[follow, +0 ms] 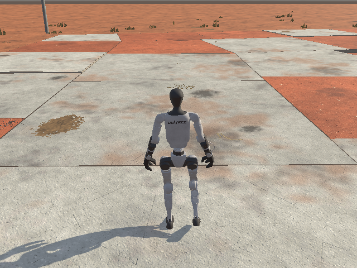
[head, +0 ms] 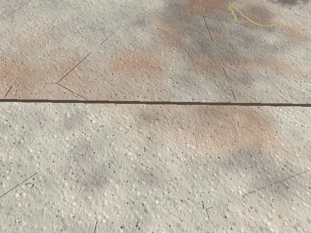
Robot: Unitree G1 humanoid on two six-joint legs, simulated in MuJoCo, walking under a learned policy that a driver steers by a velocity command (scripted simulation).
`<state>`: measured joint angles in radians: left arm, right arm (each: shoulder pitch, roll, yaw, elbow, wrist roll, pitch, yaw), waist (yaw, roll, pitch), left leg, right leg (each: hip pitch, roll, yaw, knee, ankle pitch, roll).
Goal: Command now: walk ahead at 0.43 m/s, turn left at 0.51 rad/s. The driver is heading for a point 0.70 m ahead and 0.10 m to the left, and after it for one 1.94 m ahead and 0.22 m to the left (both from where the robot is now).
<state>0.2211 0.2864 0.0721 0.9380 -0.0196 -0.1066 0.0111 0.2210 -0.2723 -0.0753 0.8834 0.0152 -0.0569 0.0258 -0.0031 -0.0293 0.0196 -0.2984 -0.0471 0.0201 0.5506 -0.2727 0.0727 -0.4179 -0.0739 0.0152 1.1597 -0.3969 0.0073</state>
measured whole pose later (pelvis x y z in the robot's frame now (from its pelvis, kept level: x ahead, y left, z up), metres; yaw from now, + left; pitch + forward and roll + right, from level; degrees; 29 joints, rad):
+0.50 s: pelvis +0.28 -0.02 +0.01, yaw +18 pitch +1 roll -1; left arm 0.16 0.26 0.06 0.85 0.01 -0.11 -0.01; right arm 0.30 -0.31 -0.08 0.79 0.03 -0.03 -0.01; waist 0.00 0.05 0.03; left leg -0.48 0.04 -0.06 1.17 -0.36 0.03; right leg -0.27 0.02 -0.06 0.41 -0.16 -0.02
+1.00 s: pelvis +0.49 +0.13 +0.01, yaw +24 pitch +2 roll -1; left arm 0.22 0.31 0.06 0.93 -0.03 -0.05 0.00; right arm 0.14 -0.25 -0.05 0.73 -0.02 -0.05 0.02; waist 0.02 -0.03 0.07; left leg -0.34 0.00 0.07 0.46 -0.15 0.05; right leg -0.46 -0.07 0.03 1.14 -0.46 0.04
